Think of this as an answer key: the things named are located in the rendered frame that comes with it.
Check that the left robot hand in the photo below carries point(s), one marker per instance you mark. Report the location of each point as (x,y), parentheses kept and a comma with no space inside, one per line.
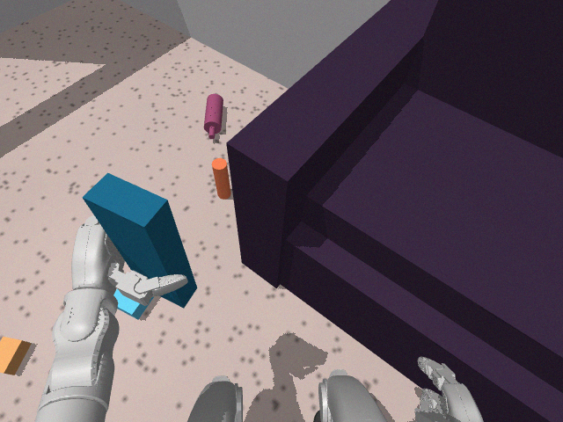
(96,262)

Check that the right robot hand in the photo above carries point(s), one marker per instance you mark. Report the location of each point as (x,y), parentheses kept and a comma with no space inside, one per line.
(456,403)

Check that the sofa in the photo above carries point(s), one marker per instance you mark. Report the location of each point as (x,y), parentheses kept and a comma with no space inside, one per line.
(409,188)

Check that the left robot arm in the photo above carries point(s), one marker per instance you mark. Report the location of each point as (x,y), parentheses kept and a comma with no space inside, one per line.
(79,383)

